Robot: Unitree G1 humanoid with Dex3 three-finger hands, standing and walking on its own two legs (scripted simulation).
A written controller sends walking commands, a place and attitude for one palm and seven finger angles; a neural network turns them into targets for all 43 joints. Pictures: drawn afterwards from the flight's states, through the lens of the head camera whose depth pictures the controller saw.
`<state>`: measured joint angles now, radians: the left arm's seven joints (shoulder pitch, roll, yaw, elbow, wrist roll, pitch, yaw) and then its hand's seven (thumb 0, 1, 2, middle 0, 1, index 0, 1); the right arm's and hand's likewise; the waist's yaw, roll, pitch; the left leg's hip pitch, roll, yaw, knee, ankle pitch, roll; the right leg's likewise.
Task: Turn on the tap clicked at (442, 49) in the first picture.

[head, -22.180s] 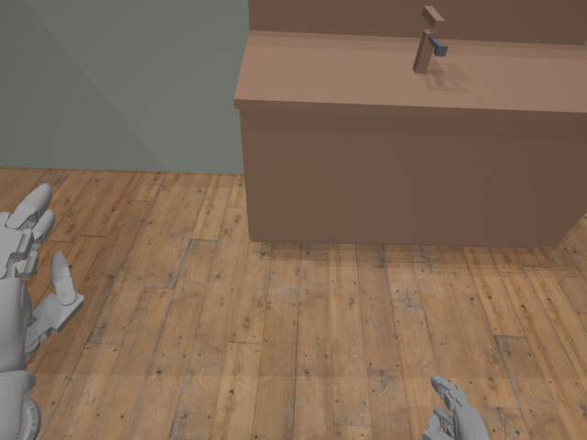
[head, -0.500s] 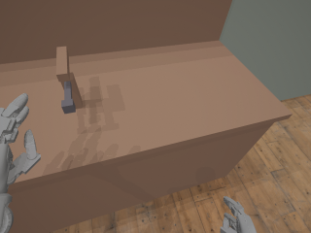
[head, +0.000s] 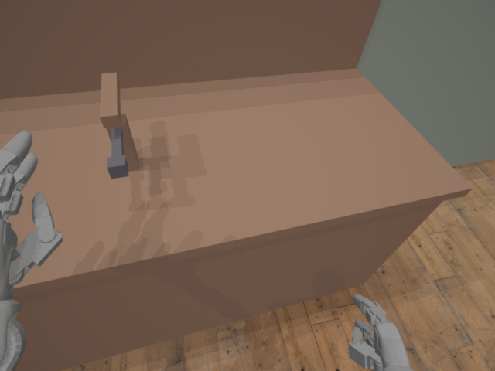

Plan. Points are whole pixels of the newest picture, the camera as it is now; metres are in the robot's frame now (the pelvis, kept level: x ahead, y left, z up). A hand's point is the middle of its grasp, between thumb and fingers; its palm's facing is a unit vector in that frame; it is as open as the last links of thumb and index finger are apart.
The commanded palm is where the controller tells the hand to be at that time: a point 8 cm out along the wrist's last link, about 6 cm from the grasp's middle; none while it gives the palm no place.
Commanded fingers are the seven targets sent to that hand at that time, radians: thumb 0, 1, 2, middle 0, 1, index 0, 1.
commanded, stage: look again from close up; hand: left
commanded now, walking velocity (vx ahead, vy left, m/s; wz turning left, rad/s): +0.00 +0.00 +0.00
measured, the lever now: (117, 167) +0.40 +0.27 +0.09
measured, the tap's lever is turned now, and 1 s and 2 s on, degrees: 0 0 0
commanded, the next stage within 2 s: shuffle to correct the standing spot in 0.12 s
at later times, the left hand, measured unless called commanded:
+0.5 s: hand (68, 239) +0.21 +0.24 +0.17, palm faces +0.42 -0.84 -0.35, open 7.5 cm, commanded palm +0.16 +0.27 +0.17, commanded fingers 0.00 0.90 0.90 -0.20 -0.30 -0.20 -0.30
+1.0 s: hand (122, 202) +0.27 +0.20 +0.16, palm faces +0.41 -0.84 -0.36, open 7.5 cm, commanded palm +0.23 +0.22 +0.17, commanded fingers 0.00 0.90 0.90 -0.20 -0.30 -0.20 -0.30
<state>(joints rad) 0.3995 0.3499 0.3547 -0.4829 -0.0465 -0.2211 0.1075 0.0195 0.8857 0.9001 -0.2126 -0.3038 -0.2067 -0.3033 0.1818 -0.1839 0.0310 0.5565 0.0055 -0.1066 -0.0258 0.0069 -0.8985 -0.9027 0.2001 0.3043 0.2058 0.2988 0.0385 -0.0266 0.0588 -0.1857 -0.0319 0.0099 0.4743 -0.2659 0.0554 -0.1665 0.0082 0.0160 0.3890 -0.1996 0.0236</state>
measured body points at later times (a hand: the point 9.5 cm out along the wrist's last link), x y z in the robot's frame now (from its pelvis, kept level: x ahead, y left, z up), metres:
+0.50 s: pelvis +0.00 -0.02 +0.00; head +0.00 +0.00 +0.45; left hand +0.19 +0.28 +0.19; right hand +0.16 -0.23 -0.08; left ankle -0.01 +0.08 -0.74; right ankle +0.01 -0.14 -0.74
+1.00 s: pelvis +0.06 -0.05 -0.02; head +0.08 -0.03 +0.43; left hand +0.25 +0.24 +0.18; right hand +0.23 -0.29 -0.08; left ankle +0.05 +0.07 -0.74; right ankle +0.01 -0.14 -0.72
